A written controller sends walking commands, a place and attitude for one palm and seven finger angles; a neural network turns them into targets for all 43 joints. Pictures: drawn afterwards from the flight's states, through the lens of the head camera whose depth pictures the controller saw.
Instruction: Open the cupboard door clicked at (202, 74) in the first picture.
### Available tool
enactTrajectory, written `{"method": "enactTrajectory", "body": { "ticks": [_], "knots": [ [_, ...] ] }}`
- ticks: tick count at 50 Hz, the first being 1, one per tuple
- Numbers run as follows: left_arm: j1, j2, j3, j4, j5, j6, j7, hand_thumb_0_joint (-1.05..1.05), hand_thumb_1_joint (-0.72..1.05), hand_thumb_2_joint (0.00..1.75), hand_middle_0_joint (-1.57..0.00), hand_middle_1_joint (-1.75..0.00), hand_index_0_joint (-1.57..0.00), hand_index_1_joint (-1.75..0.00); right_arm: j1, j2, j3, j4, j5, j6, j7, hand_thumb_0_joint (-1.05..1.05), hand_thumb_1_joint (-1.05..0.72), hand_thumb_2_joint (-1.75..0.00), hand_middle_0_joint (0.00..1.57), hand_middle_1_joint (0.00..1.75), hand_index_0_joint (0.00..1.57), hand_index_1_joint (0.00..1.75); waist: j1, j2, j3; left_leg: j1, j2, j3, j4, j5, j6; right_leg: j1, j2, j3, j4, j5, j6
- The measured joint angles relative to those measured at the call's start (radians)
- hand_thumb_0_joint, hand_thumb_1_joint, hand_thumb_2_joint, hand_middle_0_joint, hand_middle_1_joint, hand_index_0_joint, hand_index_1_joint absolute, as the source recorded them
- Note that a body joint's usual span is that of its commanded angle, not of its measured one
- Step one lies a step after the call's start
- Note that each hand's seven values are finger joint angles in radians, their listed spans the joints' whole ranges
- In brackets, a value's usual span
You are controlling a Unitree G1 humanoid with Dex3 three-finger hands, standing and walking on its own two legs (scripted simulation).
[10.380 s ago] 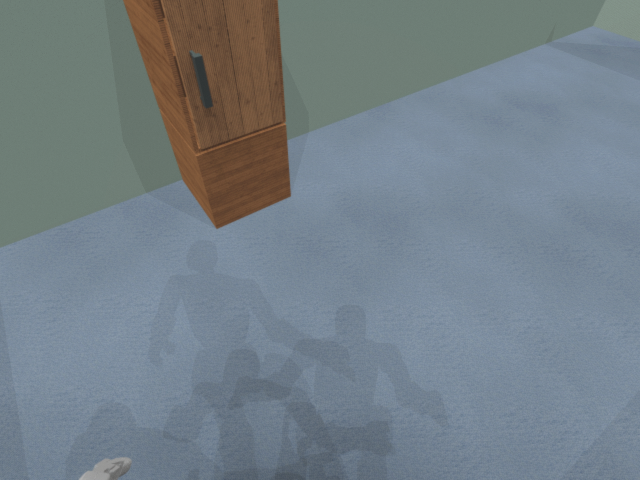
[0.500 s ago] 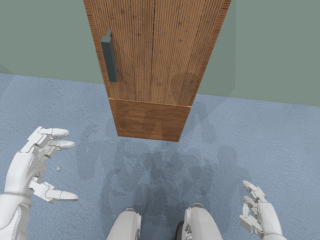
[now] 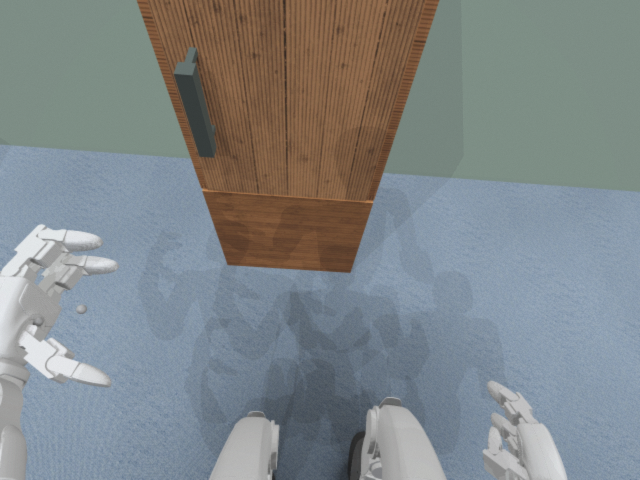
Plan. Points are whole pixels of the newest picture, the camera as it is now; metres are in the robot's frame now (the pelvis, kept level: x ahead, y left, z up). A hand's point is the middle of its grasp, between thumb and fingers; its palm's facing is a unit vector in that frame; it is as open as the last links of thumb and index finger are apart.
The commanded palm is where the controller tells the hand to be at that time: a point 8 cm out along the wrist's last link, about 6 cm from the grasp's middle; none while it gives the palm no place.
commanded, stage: raise the hand with hooked fingers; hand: left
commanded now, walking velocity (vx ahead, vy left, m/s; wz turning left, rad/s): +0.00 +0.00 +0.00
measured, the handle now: (200, 105) +0.62 +0.22 +0.03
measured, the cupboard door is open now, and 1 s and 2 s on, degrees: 0 0 0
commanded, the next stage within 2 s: move the hooked fingers beside the handle in 0.36 s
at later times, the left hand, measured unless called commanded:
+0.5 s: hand (79, 318) +0.28 +0.27 +0.04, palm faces -0.01 -1.00 -0.06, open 14.0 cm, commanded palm +0.27 +0.32 +0.04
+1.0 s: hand (109, 238) +0.37 +0.27 +0.04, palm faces -0.01 -1.00 -0.05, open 14.0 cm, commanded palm +0.36 +0.32 +0.04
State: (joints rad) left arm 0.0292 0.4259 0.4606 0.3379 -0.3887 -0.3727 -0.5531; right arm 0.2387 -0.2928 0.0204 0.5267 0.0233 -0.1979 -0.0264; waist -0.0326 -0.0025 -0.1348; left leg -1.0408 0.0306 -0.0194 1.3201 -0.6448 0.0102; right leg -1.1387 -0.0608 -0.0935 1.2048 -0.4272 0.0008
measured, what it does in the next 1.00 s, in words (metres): stands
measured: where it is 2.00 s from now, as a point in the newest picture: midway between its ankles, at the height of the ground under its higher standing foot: outside the picture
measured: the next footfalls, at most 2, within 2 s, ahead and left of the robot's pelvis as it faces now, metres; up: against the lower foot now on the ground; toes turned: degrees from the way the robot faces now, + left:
none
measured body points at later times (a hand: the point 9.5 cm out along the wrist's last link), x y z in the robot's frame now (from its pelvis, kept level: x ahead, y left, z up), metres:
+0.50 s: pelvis +0.00 +0.00 +0.00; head +0.10 +0.02 +0.44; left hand +0.27 +0.33 +0.05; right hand +0.17 -0.25 -0.08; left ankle -0.01 +0.11 -0.62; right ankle +0.08 -0.13 -0.62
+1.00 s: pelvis -0.01 +0.00 +0.00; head +0.13 +0.02 +0.43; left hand +0.37 +0.33 +0.04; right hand +0.12 -0.27 -0.10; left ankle -0.01 +0.11 -0.62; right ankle +0.08 -0.13 -0.62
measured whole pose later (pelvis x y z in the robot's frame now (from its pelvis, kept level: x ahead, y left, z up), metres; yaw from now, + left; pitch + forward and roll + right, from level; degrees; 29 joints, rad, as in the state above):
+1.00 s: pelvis -0.01 +0.00 +0.00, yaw -1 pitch +23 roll -2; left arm -0.34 0.50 0.49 0.66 -0.29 -0.37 -0.52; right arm 0.27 -0.29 0.04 0.55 0.02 -0.13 -0.03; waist -0.07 -0.01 -0.14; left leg -1.10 0.03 -0.01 1.32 -0.63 0.01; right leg -1.20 -0.06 -0.08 1.20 -0.40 0.00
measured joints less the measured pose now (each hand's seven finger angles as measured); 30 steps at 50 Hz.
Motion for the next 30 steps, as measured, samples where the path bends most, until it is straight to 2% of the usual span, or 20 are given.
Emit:
{"method": "enactTrajectory", "body": {
  "ticks": [7,15,25,30],
  "knots": [
    [0.01,-0.01,-0.004,0.005,0.007,-0.007,0.013,-0.01,-0.5,0.3,-0.3,-1.2,-0.3,-1.2,0.009,-0.004,-0.002,-0.009,0.001,0.006,0.0,0.01,-0.9,-0.9,0.2,0.3,0.21,0.3,-0.006,-0.002,0.0,0.004,-0.002,0.004,-0.007,0.006,0.001,0.003,-0.001,0.004,-0.005,0.005,0.0],
    [0.009,-0.014,-0.009,0.009,0.011,-0.024,0.014,-0.01,-0.5,0.3,-0.3,-1.2,-0.3,-1.2,0.002,0.006,0.008,-0.011,0.0,0.008,-0.004,0.01,-0.9,-0.9,0.2,0.3,0.21,0.3,0.0,-0.001,0.0,0.009,-0.004,0.001,-0.008,0.01,0.0,0.009,-0.002,0.002,-0.007,0.008,0.0],
    [-0.004,-0.012,-0.011,0.023,0.013,-0.014,0.002,-0.01,-0.5,0.3,-0.3,-1.2,-0.3,-1.2,-0.01,0.011,0.017,-0.016,0.0,0.008,-0.009,0.01,-0.9,-0.9,0.2,0.3,0.21,0.3,0.008,0.0,-0.003,0.007,-0.005,-0.001,-0.004,0.01,0.001,0.009,-0.004,0.001,-0.004,0.008,0.0],
    [-0.076,-0.012,-0.021,0.07,0.029,-0.019,0.012,-0.01,-0.5,0.3,-0.3,-1.2,-0.3,-1.2,-0.013,0.003,0.019,-0.003,-0.001,0.001,-0.02,0.01,-0.9,-0.9,0.2,0.3,0.21,0.3,0.013,0.0,-0.003,-0.01,-0.01,-0.007,0.009,0.008,0.001,-0.005,-0.009,-0.003,0.008,0.004,0.0]
  ]
}}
